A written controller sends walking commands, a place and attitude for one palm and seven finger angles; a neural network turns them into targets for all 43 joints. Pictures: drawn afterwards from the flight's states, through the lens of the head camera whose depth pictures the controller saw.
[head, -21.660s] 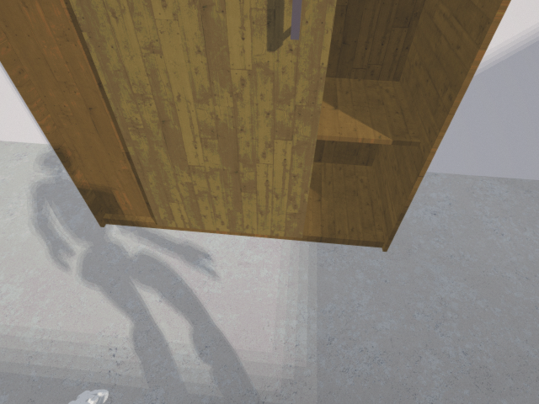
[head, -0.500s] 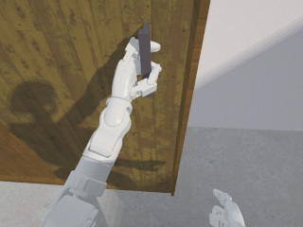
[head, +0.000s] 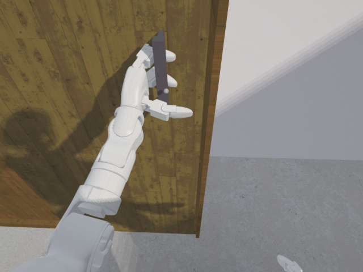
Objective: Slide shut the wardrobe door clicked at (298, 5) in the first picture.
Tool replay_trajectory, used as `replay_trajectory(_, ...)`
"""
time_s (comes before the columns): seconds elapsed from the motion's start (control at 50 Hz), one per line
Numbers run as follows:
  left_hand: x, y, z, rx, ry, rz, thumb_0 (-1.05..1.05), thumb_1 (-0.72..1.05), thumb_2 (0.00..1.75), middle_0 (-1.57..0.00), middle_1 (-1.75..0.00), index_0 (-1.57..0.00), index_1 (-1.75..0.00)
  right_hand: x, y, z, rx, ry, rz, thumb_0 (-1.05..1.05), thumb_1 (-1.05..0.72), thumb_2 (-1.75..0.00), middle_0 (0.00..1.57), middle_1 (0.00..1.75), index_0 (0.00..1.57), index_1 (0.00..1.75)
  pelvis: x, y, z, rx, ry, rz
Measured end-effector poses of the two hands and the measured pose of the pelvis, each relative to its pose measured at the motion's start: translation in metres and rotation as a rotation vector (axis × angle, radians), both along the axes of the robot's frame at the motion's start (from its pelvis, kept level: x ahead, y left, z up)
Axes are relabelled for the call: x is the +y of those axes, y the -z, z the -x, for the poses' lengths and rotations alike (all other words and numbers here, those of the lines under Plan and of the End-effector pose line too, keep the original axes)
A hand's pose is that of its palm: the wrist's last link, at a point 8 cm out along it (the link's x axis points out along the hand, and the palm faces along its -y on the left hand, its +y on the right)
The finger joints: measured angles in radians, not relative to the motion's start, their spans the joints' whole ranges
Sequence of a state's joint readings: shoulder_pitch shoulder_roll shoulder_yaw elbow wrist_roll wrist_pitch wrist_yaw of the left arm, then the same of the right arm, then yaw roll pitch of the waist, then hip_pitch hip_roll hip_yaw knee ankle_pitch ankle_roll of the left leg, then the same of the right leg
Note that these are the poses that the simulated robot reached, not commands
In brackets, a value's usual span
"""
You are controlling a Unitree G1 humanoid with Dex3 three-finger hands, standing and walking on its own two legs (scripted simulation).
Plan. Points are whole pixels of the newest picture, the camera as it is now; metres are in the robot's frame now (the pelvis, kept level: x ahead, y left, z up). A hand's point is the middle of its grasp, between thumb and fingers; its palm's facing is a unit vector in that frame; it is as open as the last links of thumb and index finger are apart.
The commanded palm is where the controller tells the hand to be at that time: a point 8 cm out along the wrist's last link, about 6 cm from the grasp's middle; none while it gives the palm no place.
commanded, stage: loosen the grip on the handle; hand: left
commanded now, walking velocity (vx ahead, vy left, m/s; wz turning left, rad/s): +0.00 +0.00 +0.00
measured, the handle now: (162, 73) +0.44 +0.06 +0.24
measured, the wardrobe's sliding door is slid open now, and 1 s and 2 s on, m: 0.01 0.01 0.01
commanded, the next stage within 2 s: slip the hand off the handle in 0.22 s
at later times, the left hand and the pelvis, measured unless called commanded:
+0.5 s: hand (167, 95) +0.39 +0.05 +0.22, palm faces -0.15 -0.98 -0.13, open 15.1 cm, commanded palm +0.38 +0.12 +0.22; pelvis +0.02 +0.01 +0.00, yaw -4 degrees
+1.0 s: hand (151, 94) +0.39 +0.08 +0.23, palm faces -0.14 -0.99 -0.10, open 14.7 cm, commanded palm +0.38 +0.17 +0.22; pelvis +0.04 +0.01 +0.00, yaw -5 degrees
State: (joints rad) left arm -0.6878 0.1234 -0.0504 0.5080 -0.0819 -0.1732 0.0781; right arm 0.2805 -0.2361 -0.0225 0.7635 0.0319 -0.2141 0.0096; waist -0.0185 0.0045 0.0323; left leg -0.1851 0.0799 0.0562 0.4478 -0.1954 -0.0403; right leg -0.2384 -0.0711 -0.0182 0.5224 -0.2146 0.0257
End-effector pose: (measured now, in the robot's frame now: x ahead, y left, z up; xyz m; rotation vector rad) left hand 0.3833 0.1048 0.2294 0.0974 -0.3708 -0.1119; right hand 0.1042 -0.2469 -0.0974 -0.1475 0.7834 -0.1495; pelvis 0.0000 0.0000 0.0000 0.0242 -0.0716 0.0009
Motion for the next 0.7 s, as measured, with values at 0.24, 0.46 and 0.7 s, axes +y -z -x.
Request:
replay_trajectory(0.24, -0.004, 0.004, 0.003, -0.032, 0.032, -0.012, -0.01, -0.53, 0.21, -0.44, -1.22, -0.21, -1.2, -0.008, 0.008, 0.035, 0.052, 0.089, -0.007, 0.02, -0.91, -0.9, 0.2, 0.3, 0.2, 0.3, -0.001, -0.001, 0.002, 0.015, 0.06, 0.005)
replay_trajectory(0.46, -0.004, 0.007, 0.003, -0.051, 0.052, -0.003, -0.01, -0.56, 0.2, -0.4, -1.18, -0.17, -1.15, 0.011, 0.004, -0.008, 0.003, 0.052, -0.024, 0.02, -0.91, -0.9, 0.2, 0.3, 0.2, 0.3, 0.007, -0.001, -0.013, 0.032, 0.072, 0.004)
replay_trajectory(0.7, 0.005, 0.003, 0.0, -0.026, 0.112, 0.003, -0.01, -0.56, 0.2, -0.46, -1.16, -0.23, -1.13, 0.017, -0.01, -0.06, -0.02, 0.038, 0.003, 0.02, -0.91, -0.9, 0.2, 0.3, 0.2, 0.3, 0.01, -0.003, -0.035, 0.032, 0.072, 0.011)
